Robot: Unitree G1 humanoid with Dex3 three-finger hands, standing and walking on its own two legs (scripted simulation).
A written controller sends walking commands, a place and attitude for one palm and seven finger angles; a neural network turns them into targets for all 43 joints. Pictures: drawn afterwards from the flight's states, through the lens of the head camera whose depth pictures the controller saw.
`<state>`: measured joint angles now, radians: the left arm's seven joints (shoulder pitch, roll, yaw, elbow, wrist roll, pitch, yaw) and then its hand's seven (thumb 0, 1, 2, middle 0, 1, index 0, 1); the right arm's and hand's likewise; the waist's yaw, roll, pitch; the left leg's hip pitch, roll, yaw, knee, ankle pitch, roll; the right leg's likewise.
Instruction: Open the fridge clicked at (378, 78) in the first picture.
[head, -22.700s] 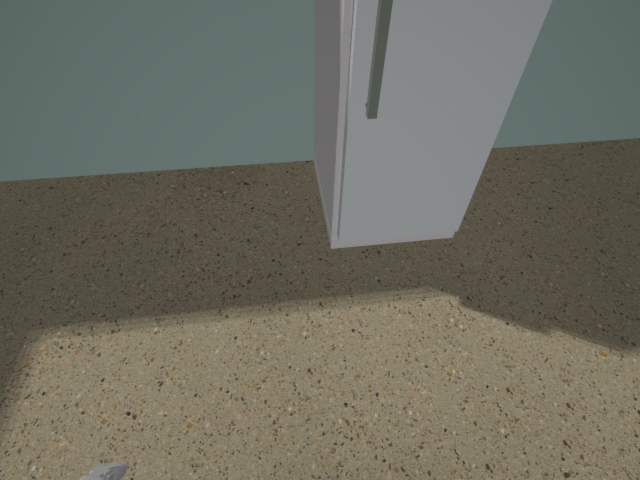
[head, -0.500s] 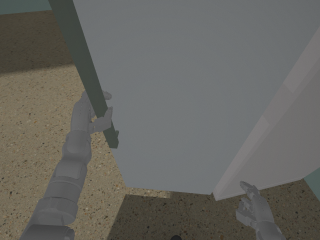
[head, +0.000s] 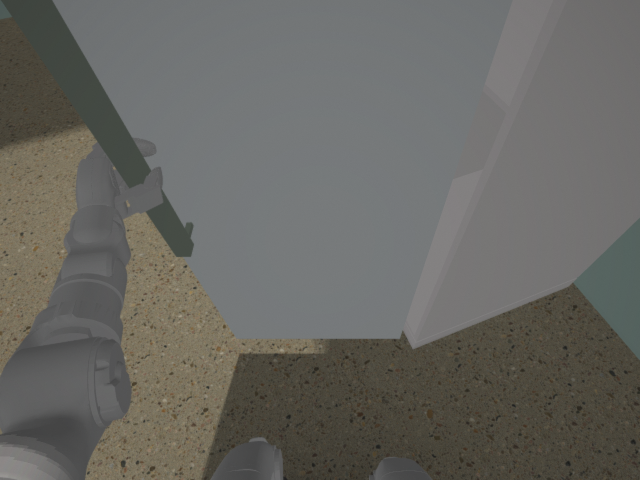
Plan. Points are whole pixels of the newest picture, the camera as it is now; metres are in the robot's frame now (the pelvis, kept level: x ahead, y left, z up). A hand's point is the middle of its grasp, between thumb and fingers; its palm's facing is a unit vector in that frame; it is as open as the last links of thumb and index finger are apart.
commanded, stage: stop walking and hold the door back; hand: left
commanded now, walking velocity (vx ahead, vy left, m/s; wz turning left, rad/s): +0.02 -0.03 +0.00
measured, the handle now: (128, 141) +0.51 +0.22 +0.14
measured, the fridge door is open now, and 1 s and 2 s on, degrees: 68 68 68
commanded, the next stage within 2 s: loosen the grip on the handle in 0.98 s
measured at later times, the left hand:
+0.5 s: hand (147, 188) +0.47 +0.20 +0.09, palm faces +0.09 -0.98 -0.20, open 6.1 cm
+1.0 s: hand (149, 192) +0.46 +0.20 +0.09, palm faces +0.10 -0.97 -0.21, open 5.9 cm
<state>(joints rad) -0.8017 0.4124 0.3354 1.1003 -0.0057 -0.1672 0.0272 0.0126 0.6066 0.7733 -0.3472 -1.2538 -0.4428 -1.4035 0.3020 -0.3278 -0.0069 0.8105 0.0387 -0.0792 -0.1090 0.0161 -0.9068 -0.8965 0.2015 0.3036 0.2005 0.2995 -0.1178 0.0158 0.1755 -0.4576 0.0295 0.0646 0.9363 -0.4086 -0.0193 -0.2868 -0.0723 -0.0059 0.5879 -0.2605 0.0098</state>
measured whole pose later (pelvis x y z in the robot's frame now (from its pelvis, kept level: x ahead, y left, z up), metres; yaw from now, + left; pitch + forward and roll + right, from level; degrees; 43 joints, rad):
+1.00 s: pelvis +0.01 +0.04 +0.00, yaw -6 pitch +1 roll -1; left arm -0.62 0.37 0.24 0.92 -0.01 -0.22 0.04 -0.06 0.61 0.79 -0.40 -1.36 -0.41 -1.40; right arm 0.28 -0.28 0.01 0.71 0.03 -0.01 -0.13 0.01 -0.90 -0.90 0.20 0.30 0.20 0.30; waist -0.09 0.01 0.04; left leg -0.32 0.05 0.10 0.56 -0.26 0.01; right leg -0.30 -0.01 -0.02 0.53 -0.25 0.01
